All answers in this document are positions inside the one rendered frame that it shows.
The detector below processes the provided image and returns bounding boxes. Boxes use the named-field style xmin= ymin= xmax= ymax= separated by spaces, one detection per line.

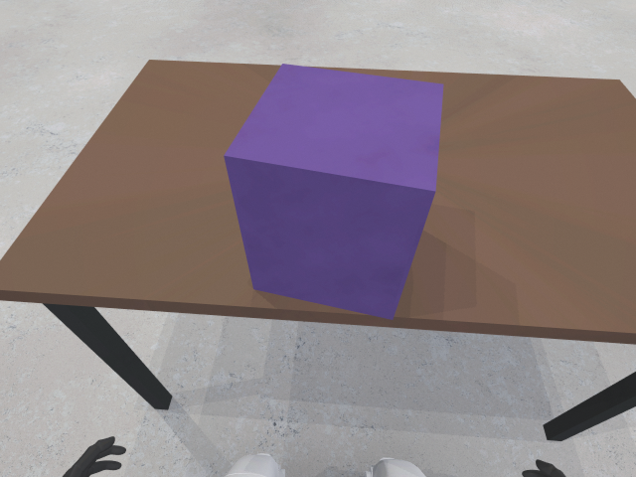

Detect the robot left hand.
xmin=63 ymin=436 xmax=126 ymax=477

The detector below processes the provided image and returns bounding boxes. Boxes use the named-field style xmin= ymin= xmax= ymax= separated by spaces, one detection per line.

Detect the robot left thigh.
xmin=224 ymin=454 xmax=285 ymax=477

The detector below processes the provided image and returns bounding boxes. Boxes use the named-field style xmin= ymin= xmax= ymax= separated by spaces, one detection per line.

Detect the carton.
xmin=224 ymin=64 xmax=443 ymax=320

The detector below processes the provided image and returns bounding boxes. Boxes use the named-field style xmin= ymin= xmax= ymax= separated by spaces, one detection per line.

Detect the table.
xmin=0 ymin=60 xmax=636 ymax=441

